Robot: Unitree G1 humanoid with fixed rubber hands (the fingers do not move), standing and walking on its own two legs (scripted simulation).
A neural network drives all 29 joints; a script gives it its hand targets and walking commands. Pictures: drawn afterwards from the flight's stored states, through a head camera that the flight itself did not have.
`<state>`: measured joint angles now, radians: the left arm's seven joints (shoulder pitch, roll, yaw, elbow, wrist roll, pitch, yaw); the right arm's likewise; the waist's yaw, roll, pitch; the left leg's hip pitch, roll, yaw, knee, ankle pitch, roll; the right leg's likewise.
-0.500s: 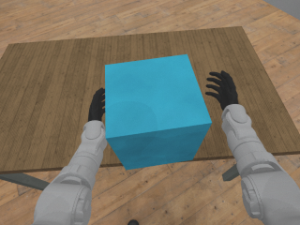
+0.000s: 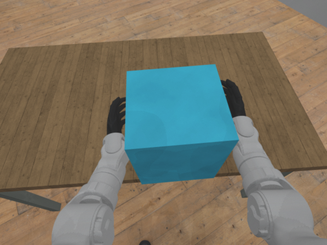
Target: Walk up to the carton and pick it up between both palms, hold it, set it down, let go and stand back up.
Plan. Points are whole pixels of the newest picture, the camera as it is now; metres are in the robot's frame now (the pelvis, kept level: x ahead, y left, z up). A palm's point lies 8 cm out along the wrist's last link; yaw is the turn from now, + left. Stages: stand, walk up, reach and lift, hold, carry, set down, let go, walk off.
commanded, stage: reach and lift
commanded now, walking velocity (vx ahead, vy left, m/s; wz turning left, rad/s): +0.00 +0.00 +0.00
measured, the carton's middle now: (174, 130) +0.42 +0.00 +0.00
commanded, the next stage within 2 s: none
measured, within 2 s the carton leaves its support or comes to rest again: leaves its support in 1.42 s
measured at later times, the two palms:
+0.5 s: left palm (115, 131) +0.39 +0.16 +0.02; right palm (235, 114) +0.44 -0.14 +0.04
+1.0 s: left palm (115, 132) +0.39 +0.15 +0.02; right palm (235, 115) +0.44 -0.14 +0.04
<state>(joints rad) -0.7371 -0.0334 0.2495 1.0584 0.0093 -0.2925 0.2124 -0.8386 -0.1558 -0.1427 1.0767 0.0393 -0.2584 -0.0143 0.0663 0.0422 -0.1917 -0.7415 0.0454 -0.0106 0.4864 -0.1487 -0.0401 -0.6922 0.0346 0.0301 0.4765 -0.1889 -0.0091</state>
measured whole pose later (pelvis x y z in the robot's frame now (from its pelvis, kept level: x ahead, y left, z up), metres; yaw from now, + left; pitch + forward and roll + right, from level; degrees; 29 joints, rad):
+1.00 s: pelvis +0.01 +0.00 +0.00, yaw +0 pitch +20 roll -1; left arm -0.70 -0.04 0.25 1.15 0.02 -0.35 0.22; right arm -0.78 -0.12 -0.19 1.08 -0.06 -0.28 -0.03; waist 0.07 0.07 -0.19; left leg -0.66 0.05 -0.01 0.49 -0.17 -0.04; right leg -0.61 0.04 0.03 0.46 -0.20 -0.01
